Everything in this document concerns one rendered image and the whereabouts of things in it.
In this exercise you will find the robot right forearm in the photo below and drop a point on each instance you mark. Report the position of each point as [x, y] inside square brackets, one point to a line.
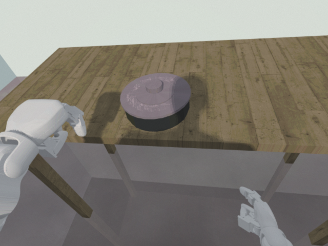
[272, 236]

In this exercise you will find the left robot hand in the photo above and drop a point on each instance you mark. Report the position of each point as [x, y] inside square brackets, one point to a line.
[38, 119]

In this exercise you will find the table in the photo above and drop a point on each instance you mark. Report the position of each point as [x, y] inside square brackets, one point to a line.
[263, 94]

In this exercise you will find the pot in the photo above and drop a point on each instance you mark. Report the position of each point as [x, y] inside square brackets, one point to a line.
[161, 124]

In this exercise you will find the robot left forearm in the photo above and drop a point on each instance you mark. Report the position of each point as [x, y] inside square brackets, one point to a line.
[16, 154]

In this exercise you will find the lid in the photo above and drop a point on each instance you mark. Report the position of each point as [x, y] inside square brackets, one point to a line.
[175, 94]

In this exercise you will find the right robot hand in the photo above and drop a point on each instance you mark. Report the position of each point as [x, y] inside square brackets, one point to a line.
[257, 218]

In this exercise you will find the knob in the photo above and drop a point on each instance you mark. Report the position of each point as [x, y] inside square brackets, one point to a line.
[154, 86]

